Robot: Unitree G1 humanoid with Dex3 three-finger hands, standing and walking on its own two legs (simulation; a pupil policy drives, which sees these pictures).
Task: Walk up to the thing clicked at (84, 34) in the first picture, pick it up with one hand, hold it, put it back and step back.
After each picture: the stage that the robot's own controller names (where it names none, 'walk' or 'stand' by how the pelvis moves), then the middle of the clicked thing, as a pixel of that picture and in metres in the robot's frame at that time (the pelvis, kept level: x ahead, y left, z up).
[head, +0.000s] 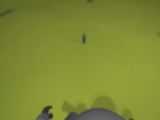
stand; (84, 38) +1.70 +0.18 -0.66
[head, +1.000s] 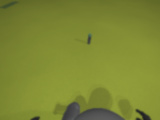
walk; (89, 39) +1.57 +0.13 -0.63
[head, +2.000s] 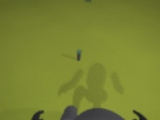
walk; (78, 55) +1.05 +0.19 -0.64
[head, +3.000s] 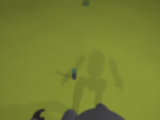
walk; (74, 74) +0.66 +0.19 -0.65
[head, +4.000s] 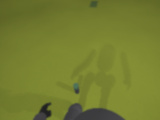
walk; (76, 88) +0.43 +0.19 -0.63
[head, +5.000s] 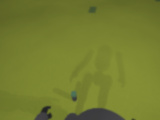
stand; (74, 96) +0.36 +0.18 -0.66
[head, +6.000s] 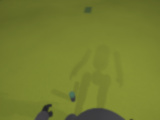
stand; (72, 97) +0.36 +0.20 -0.66
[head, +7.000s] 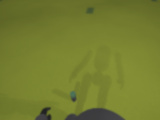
stand; (73, 96) +0.37 +0.19 -0.66
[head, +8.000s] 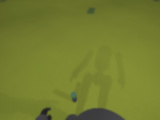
stand; (74, 97) +0.36 +0.19 -0.66
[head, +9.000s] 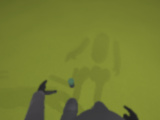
go down; (71, 83) +0.39 +0.18 -0.59
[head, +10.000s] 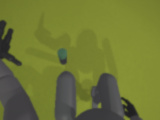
go down; (63, 57) +0.45 +0.21 -0.25
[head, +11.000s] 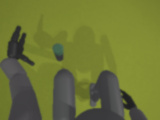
close in; (59, 53) +0.45 +0.22 -0.23
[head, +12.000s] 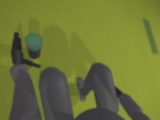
close; (34, 49) +0.44 +0.26 -0.16
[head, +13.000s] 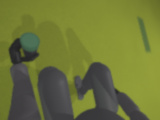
lift; (30, 48) +0.43 +0.26 -0.16
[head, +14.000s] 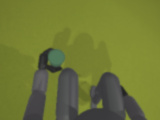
lift; (56, 61) +0.34 +0.25 -0.04
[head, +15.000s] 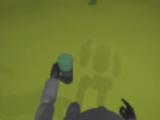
hold; (67, 71) +0.31 +0.16 +0.09
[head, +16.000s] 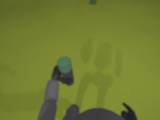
hold; (67, 73) +0.31 +0.16 +0.05
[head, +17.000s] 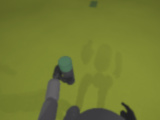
hold; (68, 72) +0.31 +0.16 +0.05
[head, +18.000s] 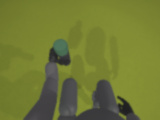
crouch; (64, 55) +0.43 +0.17 -0.03
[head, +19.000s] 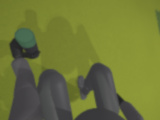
lower; (30, 47) +0.44 +0.26 -0.16
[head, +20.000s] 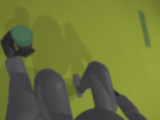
lower; (24, 44) +0.45 +0.27 -0.17
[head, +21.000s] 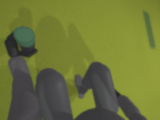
lower; (27, 44) +0.44 +0.27 -0.16
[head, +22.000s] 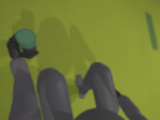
lower; (28, 46) +0.44 +0.27 -0.16
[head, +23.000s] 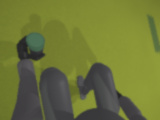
loosen; (36, 48) +0.43 +0.25 -0.15
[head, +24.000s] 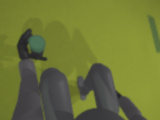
withdraw; (37, 50) +0.43 +0.24 -0.17
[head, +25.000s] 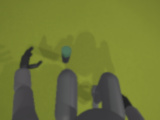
walk; (65, 56) +0.45 +0.20 -0.23
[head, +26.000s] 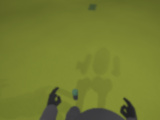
stand; (75, 95) +0.38 +0.14 -0.58
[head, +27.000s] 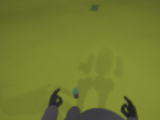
stand; (75, 93) +0.39 +0.15 -0.60
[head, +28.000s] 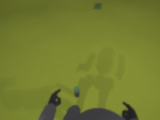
stand; (76, 92) +0.39 +0.15 -0.61
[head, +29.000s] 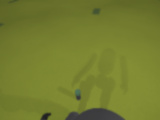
stand; (78, 95) +0.40 +0.15 -0.65
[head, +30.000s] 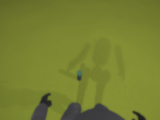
walk; (79, 75) +0.52 +0.13 -0.63
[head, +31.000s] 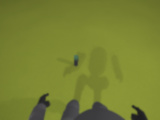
walk; (76, 61) +0.79 +0.19 -0.63
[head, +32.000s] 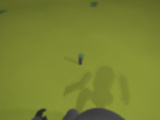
stand; (80, 59) +1.01 +0.17 -0.64
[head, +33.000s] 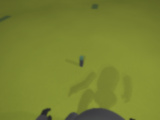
stand; (81, 61) +1.01 +0.18 -0.66
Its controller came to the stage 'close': yes
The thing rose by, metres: 0.70
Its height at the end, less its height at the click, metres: +0.00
